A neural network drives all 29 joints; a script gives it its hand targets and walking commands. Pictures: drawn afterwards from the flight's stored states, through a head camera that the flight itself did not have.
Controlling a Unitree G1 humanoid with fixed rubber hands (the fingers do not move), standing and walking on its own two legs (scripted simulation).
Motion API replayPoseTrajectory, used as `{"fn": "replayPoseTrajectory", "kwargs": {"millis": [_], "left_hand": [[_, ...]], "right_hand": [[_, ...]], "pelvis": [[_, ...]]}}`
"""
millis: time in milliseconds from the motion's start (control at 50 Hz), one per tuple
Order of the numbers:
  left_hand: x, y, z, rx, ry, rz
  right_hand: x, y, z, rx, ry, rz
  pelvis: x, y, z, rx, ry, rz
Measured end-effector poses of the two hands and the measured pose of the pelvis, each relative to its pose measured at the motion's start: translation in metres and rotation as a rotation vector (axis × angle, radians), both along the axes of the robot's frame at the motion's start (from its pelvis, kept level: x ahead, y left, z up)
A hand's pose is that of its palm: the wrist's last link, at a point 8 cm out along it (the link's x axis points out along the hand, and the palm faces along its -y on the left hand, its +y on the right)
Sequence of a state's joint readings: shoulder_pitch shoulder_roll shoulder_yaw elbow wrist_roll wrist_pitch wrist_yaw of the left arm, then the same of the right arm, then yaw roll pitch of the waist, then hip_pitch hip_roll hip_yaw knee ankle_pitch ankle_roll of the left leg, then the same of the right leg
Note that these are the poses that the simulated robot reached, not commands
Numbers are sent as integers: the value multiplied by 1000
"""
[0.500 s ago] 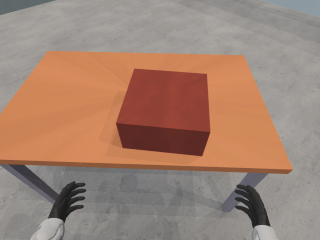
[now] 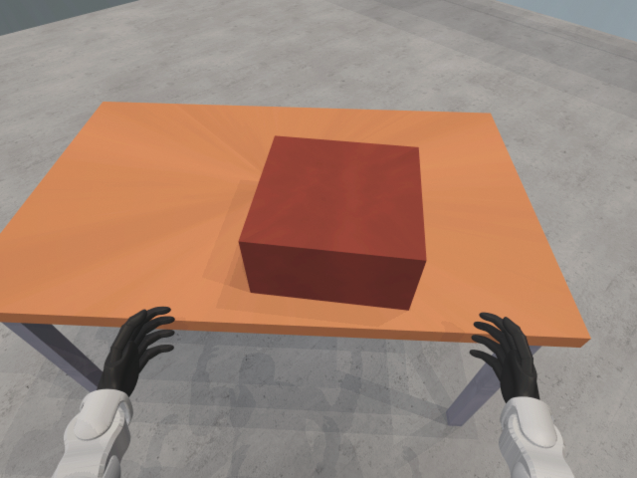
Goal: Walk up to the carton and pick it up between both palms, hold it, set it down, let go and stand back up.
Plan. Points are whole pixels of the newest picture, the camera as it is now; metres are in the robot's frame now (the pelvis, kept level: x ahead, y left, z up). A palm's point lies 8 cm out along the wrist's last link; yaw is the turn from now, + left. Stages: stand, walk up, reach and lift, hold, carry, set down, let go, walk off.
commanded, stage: reach and lift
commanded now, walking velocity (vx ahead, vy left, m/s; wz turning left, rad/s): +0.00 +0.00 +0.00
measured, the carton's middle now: (337, 217) +0.56 +0.02 -0.06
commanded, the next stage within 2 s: none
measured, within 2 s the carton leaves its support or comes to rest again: neither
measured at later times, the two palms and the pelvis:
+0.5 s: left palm (148, 276) +0.34 +0.28 +0.04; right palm (533, 311) +0.32 -0.24 +0.02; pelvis +0.00 +0.00 -0.01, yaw -1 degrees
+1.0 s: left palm (159, 229) +0.39 +0.26 +0.08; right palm (517, 266) +0.38 -0.23 +0.05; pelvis -0.02 -0.01 -0.02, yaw +0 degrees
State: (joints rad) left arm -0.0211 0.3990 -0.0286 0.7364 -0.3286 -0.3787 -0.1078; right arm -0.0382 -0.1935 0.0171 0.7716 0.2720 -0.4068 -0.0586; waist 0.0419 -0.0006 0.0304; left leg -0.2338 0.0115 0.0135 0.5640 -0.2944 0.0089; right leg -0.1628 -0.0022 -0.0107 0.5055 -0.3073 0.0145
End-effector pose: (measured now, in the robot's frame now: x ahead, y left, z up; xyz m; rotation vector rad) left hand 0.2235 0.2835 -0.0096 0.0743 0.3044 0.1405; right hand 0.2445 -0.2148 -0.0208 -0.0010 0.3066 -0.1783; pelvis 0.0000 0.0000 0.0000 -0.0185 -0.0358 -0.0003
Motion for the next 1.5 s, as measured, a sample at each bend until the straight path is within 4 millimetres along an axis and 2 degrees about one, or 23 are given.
{"fn": "replayPoseTrajectory", "kwargs": {"millis": [240, 360, 440, 640, 780, 900, 1080, 1180, 1280, 1400, 1500], "left_hand": [[59, -1, 19, 10, -73, -31], [94, -7, 35, 8, -83, -40], [110, -9, 45, -1, -80, -34], [122, -4, 53, -13, -55, -9], [127, -5, 53, -9, -49, -6], [146, -13, 68, -7, -67, -6], [181, -20, 98, -7, -70, 4], [190, -17, 101, -9, -59, 21], [193, -7, 101, 5, -45, 42], [202, 5, 106, 31, -56, 76], [215, 5, 117, 33, -84, 80]], "right_hand": [[31, -9, 9, 12, -38, -43], [54, -19, 22, 10, -43, -45], [69, -25, 35, -3, -52, -37], [101, -24, 57, -12, -58, -9], [113, -12, 57, 6, -51, -2], [123, -5, 59, 24, -49, -7], [140, -20, 85, -3, -45, -32], [152, -32, 105, -34, -71, -36], [162, -39, 117, -49, -69, -40], [178, -36, 124, -51, -66, -26], [189, -28, 125, -42, -63, -15]], "pelvis": [[-7, 5, -7, -9, 65, 0], [-6, 6, -9, -7, 94, -11], [-3, 5, -7, -5, 111, -19], [-4, -5, -5, -1, 150, -14], [-11, -9, -7, -4, 185, 4], [-18, -9, -12, -9, 227, 11], [-23, -7, -17, -5, 286, -5], [-24, -6, -20, -5, 320, -15], [-26, -6, -22, -9, 353, -14], [-30, -6, -26, -16, 409, -3], [-32, -6, -28, -24, 458, 5]]}}
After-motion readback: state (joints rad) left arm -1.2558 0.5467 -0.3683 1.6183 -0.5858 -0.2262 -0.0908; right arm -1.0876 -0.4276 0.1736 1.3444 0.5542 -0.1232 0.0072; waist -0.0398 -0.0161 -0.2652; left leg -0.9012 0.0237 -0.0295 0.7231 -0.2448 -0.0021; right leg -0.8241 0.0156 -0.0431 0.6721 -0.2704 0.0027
